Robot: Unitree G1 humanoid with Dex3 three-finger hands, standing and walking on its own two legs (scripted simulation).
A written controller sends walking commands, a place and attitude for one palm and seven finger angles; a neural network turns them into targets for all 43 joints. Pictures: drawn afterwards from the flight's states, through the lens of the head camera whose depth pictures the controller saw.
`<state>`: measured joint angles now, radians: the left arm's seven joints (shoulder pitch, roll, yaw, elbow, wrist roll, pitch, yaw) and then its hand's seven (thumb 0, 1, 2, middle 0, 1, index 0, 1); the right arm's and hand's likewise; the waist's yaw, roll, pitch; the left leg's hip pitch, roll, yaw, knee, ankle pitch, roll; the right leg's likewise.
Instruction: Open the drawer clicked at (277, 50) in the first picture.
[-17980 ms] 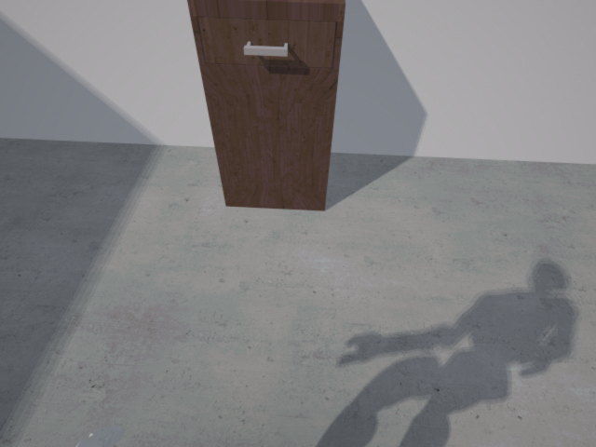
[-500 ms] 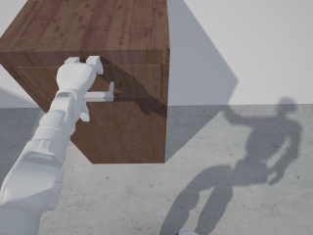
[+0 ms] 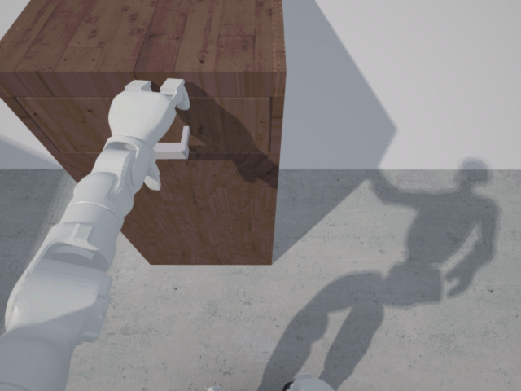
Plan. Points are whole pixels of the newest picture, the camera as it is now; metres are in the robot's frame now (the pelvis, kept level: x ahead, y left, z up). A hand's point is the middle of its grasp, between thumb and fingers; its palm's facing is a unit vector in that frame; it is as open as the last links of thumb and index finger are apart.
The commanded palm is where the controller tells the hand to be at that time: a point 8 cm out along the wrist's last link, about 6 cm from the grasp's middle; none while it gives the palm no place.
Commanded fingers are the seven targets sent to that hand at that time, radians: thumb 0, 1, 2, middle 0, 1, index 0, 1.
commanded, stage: move the hooked fingers above the handle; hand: left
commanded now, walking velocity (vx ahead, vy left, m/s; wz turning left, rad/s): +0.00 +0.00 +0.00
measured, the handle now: (151, 141) +0.54 +0.17 +0.02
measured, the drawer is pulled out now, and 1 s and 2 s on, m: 0.00 0.00 0.00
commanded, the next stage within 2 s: none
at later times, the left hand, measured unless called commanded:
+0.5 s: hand (129, 165) +0.45 +0.19 +0.06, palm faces -0.15 +0.00 -0.99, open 13.8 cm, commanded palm +0.47 +0.20 +0.14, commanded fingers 0.00 -0.50 0.30 -0.30 -1.20 -0.30 -1.20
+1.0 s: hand (117, 148) +0.48 +0.20 +0.08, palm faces -0.16 +0.02 -0.99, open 13.7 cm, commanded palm +0.47 +0.21 +0.13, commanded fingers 0.00 -0.50 0.30 -0.30 -1.20 -0.30 -1.20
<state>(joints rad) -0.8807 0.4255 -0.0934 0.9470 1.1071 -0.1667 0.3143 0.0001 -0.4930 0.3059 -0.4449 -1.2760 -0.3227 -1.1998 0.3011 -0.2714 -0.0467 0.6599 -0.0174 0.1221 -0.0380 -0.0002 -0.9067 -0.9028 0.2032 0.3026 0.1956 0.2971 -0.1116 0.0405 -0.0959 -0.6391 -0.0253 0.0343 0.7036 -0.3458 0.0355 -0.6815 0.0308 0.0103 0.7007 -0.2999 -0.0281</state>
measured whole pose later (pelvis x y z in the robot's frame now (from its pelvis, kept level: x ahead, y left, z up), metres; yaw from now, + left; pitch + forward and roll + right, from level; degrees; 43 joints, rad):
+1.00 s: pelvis -0.01 -0.01 +0.01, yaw -1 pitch +12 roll +1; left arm -0.90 0.53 -0.07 1.10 1.06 -0.03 0.10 0.00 -0.49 0.31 -0.35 -1.21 -0.33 -1.23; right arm 0.29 -0.23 0.02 0.61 0.04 0.16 -0.09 0.00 -0.90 -0.90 0.21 0.30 0.20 0.30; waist -0.12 0.05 -0.08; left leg -0.54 -0.01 0.05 0.63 -0.30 0.03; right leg -0.60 0.04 0.03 0.63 -0.25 -0.03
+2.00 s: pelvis +0.00 +0.00 +0.00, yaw +2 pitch +17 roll -1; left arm -0.94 0.47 -0.12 1.02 1.06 -0.11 0.31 0.00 -0.49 0.31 -0.40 -1.26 -0.39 -1.27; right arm 0.35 -0.29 -0.06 0.72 -0.01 0.12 -0.03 0.00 -0.91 -0.90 0.20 0.30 0.20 0.30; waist -0.10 0.04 -0.12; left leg -0.68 -0.02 0.00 0.74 -0.36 0.03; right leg -0.70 0.03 -0.03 0.71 -0.31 -0.03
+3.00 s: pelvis +0.00 +0.00 +0.00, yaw +0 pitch +15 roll +0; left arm -0.80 0.46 -0.06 0.89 1.09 -0.20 0.26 0.00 -0.49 0.31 -0.33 -1.20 -0.32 -1.20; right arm 0.31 -0.25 -0.05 0.65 -0.01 0.12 -0.05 0.00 -0.91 -0.90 0.20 0.30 0.20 0.30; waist -0.09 0.04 -0.10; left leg -0.62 -0.02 0.03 0.71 -0.35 0.03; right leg -0.66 0.03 0.00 0.70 -0.31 -0.03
